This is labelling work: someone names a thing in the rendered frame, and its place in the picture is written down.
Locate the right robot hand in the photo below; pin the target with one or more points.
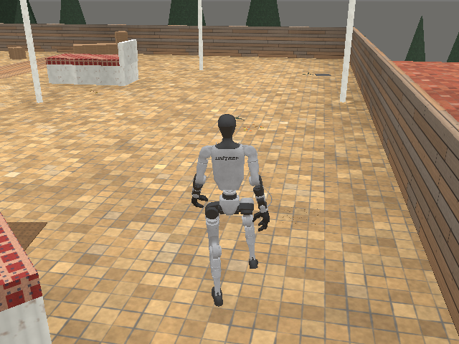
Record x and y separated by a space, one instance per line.
265 220

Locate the robot left upper arm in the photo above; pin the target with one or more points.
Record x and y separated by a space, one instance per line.
204 153

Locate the robot left shin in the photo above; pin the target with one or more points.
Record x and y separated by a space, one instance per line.
215 265

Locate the right robot forearm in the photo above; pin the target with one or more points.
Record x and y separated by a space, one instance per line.
260 196

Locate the left robot forearm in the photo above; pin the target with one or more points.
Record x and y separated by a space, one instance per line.
196 190

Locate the left robot hand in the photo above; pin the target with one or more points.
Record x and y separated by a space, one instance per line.
202 198

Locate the robot right upper arm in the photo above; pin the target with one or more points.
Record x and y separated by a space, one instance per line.
253 165

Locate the right robot thigh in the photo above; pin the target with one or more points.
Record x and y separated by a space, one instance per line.
246 208

